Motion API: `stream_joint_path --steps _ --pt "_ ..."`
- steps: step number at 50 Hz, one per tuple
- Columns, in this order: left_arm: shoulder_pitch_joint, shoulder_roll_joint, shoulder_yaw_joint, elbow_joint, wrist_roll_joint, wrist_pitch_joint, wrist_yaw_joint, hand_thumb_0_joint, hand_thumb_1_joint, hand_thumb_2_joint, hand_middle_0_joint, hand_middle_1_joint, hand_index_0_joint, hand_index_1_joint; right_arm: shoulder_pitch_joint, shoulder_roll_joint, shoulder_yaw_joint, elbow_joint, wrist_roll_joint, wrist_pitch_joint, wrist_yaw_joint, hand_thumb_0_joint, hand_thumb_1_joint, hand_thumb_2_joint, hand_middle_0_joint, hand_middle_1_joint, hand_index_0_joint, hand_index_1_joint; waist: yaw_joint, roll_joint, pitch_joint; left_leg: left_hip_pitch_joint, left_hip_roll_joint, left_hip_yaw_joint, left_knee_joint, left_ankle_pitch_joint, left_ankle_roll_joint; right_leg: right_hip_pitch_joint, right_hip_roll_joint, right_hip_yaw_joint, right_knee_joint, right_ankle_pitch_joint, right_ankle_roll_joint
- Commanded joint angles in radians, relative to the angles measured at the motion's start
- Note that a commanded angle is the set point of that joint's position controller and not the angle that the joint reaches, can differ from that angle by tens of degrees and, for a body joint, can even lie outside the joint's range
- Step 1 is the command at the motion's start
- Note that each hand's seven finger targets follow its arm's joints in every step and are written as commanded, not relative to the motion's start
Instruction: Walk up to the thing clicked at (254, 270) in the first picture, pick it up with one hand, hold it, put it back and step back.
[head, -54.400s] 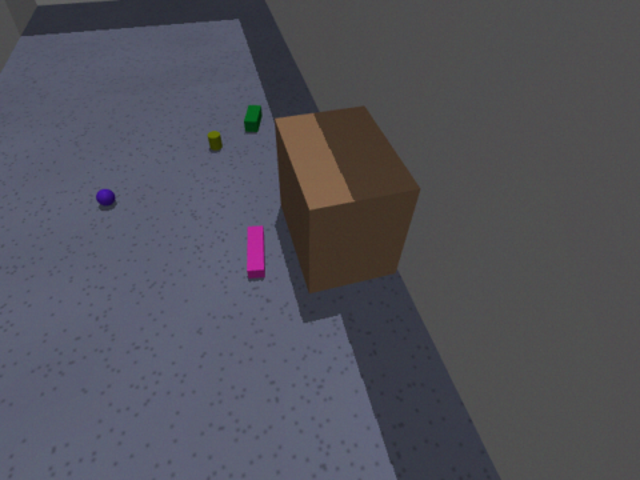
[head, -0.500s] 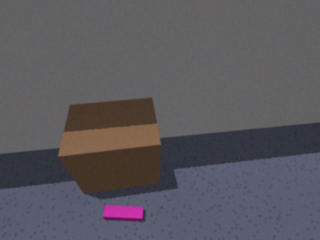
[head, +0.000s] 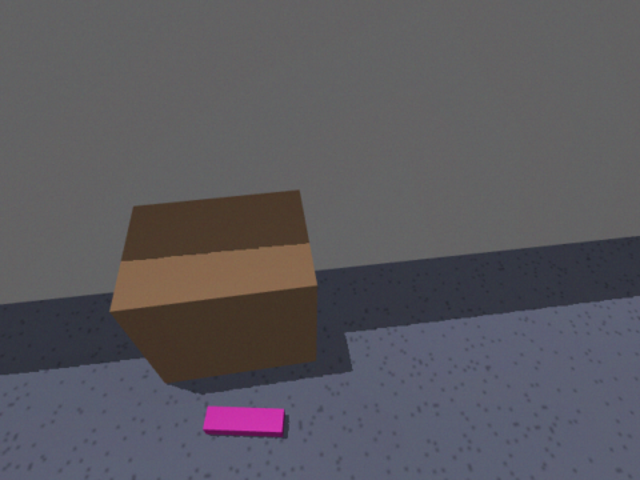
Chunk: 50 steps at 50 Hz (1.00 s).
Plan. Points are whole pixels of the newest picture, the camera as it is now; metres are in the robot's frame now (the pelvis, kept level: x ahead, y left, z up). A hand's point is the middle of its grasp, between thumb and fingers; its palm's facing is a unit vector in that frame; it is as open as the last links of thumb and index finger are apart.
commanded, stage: stand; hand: left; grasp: from above
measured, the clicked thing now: (245, 421) +0.40 +0.21 -0.76
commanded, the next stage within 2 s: step back in 1.22 s
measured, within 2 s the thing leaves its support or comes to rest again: neither
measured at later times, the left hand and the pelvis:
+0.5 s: hand out of the picture +0.08 +0.24 -0.16, palm faces +0.02 -0.94 -0.34, open 7.4 cm; pelvis +0.01 +0.00 +0.00, yaw +0 degrees
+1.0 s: hand out of the picture +0.07 +0.24 -0.16, palm faces +0.00 -0.94 -0.34, open 7.4 cm; pelvis +0.01 -0.01 +0.00, yaw +0 degrees
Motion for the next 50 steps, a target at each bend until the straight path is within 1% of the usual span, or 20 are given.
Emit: stream_joint_path --steps 1,2,7,9,10,13,14,15,16,22,30,31,32,34,36,41,42,45,46,50 --pt "-0.033 0.204 0.040 -0.052 0.003 -0.017 0.008 0.000 0.899 0.900 -0.200 -0.300 -0.200 -0.300 -0.038 -0.199 -0.032 -0.052 0.005 -0.022 -0.013 0.000 -0.900 -0.900 0.200 0.300 0.200 0.300 -0.002 -0.005 -0.059 -0.005 0.089 -0.071 -0.064 0.116 0.039 0.003 -0.085 0.082 -0.071 0.093 -0.032" --pt "-0.038 0.204 0.041 -0.049 0.002 -0.017 0.008 0.000 0.899 0.900 -0.200 -0.300 -0.200 -0.300 -0.040 -0.193 -0.030 -0.051 0.004 -0.021 -0.013 0.000 -0.900 -0.900 0.200 0.300 0.200 0.300 -0.003 -0.009 -0.053 -0.010 0.088 -0.070 -0.064 0.102 0.040 0.004 -0.086 0.083 -0.071 0.086 -0.032" --pt "-0.039 0.205 0.041 -0.049 0.003 -0.018 0.008 0.000 0.899 0.900 -0.200 -0.300 -0.200 -0.300 -0.050 -0.201 -0.032 -0.053 0.005 -0.024 -0.014 0.000 -0.900 -0.900 0.200 0.300 0.200 0.300 -0.002 -0.013 -0.073 0.012 0.097 -0.069 -0.056 0.177 0.040 0.010 -0.087 0.078 -0.069 0.125 -0.032" --pt "-0.044 0.210 0.042 -0.047 0.001 -0.017 0.006 0.000 0.899 0.900 -0.200 -0.300 -0.200 -0.300 -0.045 -0.196 -0.029 -0.048 0.005 -0.023 -0.014 0.000 -0.900 -0.900 0.200 0.300 0.200 0.300 -0.004 -0.016 -0.064 0.008 0.097 -0.068 -0.061 0.152 0.039 0.011 -0.088 0.082 -0.074 0.105 -0.033" --pt "-0.047 0.208 0.042 -0.052 0.001 -0.018 0.005 0.000 0.899 0.900 -0.200 -0.300 -0.200 -0.300 -0.043 -0.207 -0.030 -0.050 0.005 -0.024 -0.013 0.000 -0.900 -0.900 0.200 0.300 0.200 0.300 -0.005 -0.006 -0.074 0.001 0.098 -0.065 -0.059 0.160 0.042 0.022 -0.091 0.086 -0.077 0.131 -0.034" --pt "-0.060 0.214 0.043 -0.057 0.002 -0.019 0.004 0.000 0.899 0.900 -0.200 -0.300 -0.200 -0.300 -0.054 -0.202 -0.028 -0.053 0.006 -0.025 -0.011 0.000 -0.900 -0.900 0.200 0.300 0.200 0.300 -0.005 -0.009 -0.071 0.001 0.099 -0.067 -0.068 0.169 0.036 0.017 -0.088 0.080 -0.071 0.125 -0.034" --pt "-0.051 0.207 0.040 -0.054 0.002 -0.018 0.004 0.000 0.899 0.900 -0.200 -0.300 -0.200 -0.300 -0.061 -0.209 -0.030 -0.053 0.007 -0.025 -0.012 0.000 -0.900 -0.900 0.200 0.300 0.200 0.300 -0.003 -0.003 -0.068 0.012 0.099 -0.069 -0.069 0.151 0.036 0.007 -0.086 0.080 -0.076 0.105 -0.032" --pt "-0.054 0.213 0.042 -0.055 0.002 -0.018 0.003 0.000 0.899 0.900 -0.200 -0.300 -0.200 -0.300 -0.062 -0.206 -0.029 -0.054 0.004 -0.026 -0.012 0.000 -0.900 -0.900 0.200 0.300 0.200 0.300 -0.002 -0.009 -0.075 0.012 0.103 -0.068 -0.066 0.164 0.039 0.013 -0.090 0.081 -0.073 0.113 -0.035" --pt "-0.055 0.211 0.041 -0.055 0.002 -0.018 0.002 0.000 0.899 0.900 -0.200 -0.300 -0.200 -0.300 -0.056 -0.209 -0.029 -0.052 0.006 -0.025 -0.012 0.000 -0.900 -0.900 0.200 0.300 0.200 0.300 -0.007 -0.002 -0.073 0.004 0.098 -0.064 -0.070 0.145 0.037 0.015 -0.089 0.083 -0.077 0.114 -0.034" --pt "-0.062 0.213 0.039 -0.064 0.001 -0.020 0.000 0.000 0.899 0.900 -0.200 -0.300 -0.200 -0.300 -0.067 -0.213 -0.029 -0.054 0.007 -0.030 -0.010 0.000 -0.900 -0.900 0.200 0.300 0.200 0.300 -0.004 -0.007 -0.088 0.015 0.105 -0.066 -0.070 0.197 0.037 0.021 -0.090 0.080 -0.069 0.136 -0.035" --pt "-0.061 0.219 0.037 -0.062 0.001 -0.020 -0.002 0.000 0.899 0.900 -0.200 -0.300 -0.200 -0.300 -0.066 -0.218 -0.029 -0.048 0.007 -0.026 -0.007 0.000 -0.900 -0.900 0.200 0.300 0.200 0.300 -0.007 -0.007 -0.068 0.001 0.100 -0.066 -0.082 0.113 0.037 0.010 -0.092 0.083 -0.082 0.087 -0.038" --pt "-0.060 0.222 0.037 -0.061 0.001 -0.021 -0.002 0.000 0.899 0.900 -0.200 -0.300 -0.200 -0.300 -0.067 -0.216 -0.029 -0.048 0.008 -0.026 -0.005 0.000 -0.900 -0.900 0.200 0.300 0.200 0.300 -0.007 -0.015 -0.062 -0.002 0.099 -0.070 -0.090 0.103 0.034 0.000 -0.087 0.076 -0.084 0.059 -0.037" --pt "-0.057 0.222 0.038 -0.060 0.001 -0.021 -0.002 0.000 0.899 0.900 -0.200 -0.300 -0.200 -0.300 -0.071 -0.222 -0.032 -0.050 0.007 -0.024 -0.005 0.000 -0.900 -0.900 0.200 0.300 0.200 0.300 -0.005 -0.013 -0.063 -0.003 0.100 -0.068 -0.085 0.091 0.039 0.001 -0.090 0.082 -0.089 0.061 -0.038" --pt "-0.056 0.225 0.036 -0.064 0.001 -0.025 -0.002 0.000 0.899 0.900 -0.200 -0.300 -0.200 -0.300 -0.067 -0.214 -0.029 -0.051 0.008 -0.026 -0.003 0.000 -0.900 -0.900 0.200 0.300 0.200 0.300 -0.006 -0.023 -0.070 0.012 0.103 -0.069 -0.082 0.136 0.038 -0.001 -0.092 0.082 -0.087 0.083 -0.039" --pt "-0.059 0.227 0.038 -0.065 0.000 -0.025 -0.002 0.000 0.900 0.900 -0.200 -0.300 -0.200 -0.300 -0.067 -0.220 -0.030 -0.052 0.007 -0.026 -0.004 0.000 -0.900 -0.900 0.200 0.300 0.200 0.300 -0.008 -0.014 -0.071 0.009 0.101 -0.065 -0.078 0.120 0.038 0.002 -0.093 0.085 -0.086 0.088 -0.038" --pt "-0.055 0.231 0.038 -0.067 -0.002 -0.026 -0.003 0.000 0.900 0.900 -0.200 -0.300 -0.200 -0.300 -0.058 -0.217 -0.028 -0.052 0.007 -0.026 -0.003 0.000 -0.900 -0.900 0.200 0.300 0.200 0.300 -0.011 -0.017 -0.078 0.008 0.102 -0.063 -0.075 0.144 0.038 0.011 -0.095 0.087 -0.085 0.107 -0.040" --pt "-0.055 0.232 0.037 -0.067 -0.002 -0.027 -0.004 0.000 0.900 0.900 -0.200 -0.300 -0.200 -0.300 -0.053 -0.217 -0.027 -0.048 0.009 -0.026 -0.003 0.000 -0.900 -0.900 0.200 0.300 0.200 0.300 -0.012 -0.015 -0.075 0.008 0.101 -0.066 -0.084 0.130 0.033 0.005 -0.091 0.085 -0.085 0.088 -0.038" --pt "-0.050 0.229 0.035 -0.069 -0.001 -0.026 -0.004 0.000 0.900 0.900 -0.200 -0.300 -0.200 -0.300 -0.062 -0.221 -0.028 -0.052 0.009 -0.025 -0.002 0.000 -0.900 -0.900 0.200 0.300 0.200 0.300 -0.009 -0.006 -0.069 0.004 0.103 -0.066 -0.079 0.137 0.034 0.003 -0.091 0.081 -0.085 0.095 -0.038" --pt "-0.051 0.228 0.035 -0.066 -0.002 -0.026 -0.004 0.000 0.900 0.900 -0.200 -0.300 -0.200 -0.300 -0.059 -0.222 -0.028 -0.050 0.009 -0.024 -0.002 0.000 -0.900 -0.900 0.200 0.300 0.200 0.300 -0.010 -0.008 -0.071 -0.001 0.101 -0.067 -0.080 0.112 0.036 0.008 -0.093 0.086 -0.089 0.080 -0.038" --pt "-0.046 0.229 0.035 -0.066 -0.004 -0.025 -0.007 0.000 0.900 0.900 -0.200 -0.300 -0.200 -0.300 -0.049 -0.219 -0.022 -0.048 0.009 -0.027 -0.002 0.000 -0.900 -0.900 0.200 0.300 0.200 0.300 -0.010 0.001 -0.066 -0.006 0.100 -0.067 -0.090 0.099 0.037 0.010 -0.094 0.088 -0.078 0.095 -0.042"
